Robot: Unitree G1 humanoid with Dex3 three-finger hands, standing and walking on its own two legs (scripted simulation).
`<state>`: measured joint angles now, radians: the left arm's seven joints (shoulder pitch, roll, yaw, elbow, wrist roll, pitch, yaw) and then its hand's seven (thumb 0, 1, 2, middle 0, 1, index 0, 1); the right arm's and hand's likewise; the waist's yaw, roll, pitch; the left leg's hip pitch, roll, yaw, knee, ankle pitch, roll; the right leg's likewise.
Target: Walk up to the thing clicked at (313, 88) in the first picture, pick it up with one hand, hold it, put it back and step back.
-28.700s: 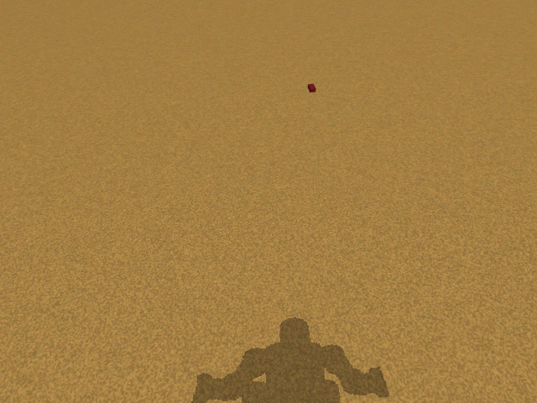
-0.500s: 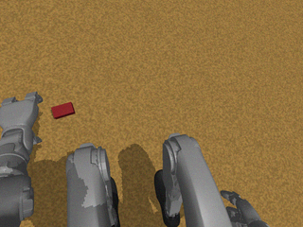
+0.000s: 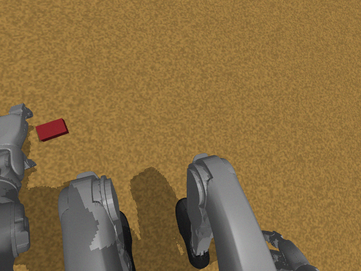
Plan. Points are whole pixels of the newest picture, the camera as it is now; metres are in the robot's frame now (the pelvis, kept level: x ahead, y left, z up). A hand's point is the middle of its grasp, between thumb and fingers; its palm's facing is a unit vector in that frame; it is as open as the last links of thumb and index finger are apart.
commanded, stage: rise first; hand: left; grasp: from above
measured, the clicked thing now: (52, 129) +0.47 +0.30 -0.32
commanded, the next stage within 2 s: approach in 1.80 s
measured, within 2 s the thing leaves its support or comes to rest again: neither
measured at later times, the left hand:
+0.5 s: hand (23, 141) +0.41 +0.33 -0.20, palm faces -0.42 -0.16 -0.89, open 12.8 cm
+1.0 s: hand (23, 134) +0.43 +0.33 -0.21, palm faces -0.42 -0.16 -0.89, open 12.9 cm
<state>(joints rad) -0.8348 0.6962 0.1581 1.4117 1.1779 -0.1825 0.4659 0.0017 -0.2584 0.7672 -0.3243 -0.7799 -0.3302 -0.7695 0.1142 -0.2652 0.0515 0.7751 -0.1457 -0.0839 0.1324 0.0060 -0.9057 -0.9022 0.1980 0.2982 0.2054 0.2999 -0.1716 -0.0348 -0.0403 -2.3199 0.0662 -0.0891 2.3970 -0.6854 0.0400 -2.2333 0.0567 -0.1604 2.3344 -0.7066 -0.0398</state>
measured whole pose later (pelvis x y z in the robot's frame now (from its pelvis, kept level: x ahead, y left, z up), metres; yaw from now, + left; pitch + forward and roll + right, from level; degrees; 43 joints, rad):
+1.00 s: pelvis +0.00 +0.00 -0.02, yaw -2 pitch +32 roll -9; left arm -0.92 0.80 0.16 1.50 1.18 -0.17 0.47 0.00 -0.31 0.80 -0.29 -0.82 -0.29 -0.81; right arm 0.13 -0.28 0.12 0.75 -0.17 -0.12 0.17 0.01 -0.91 -0.90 0.20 0.30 0.20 0.30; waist -0.23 -0.05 0.02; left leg -2.36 0.07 -0.13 2.47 -0.69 0.05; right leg -2.25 0.06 -0.19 2.38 -0.70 -0.03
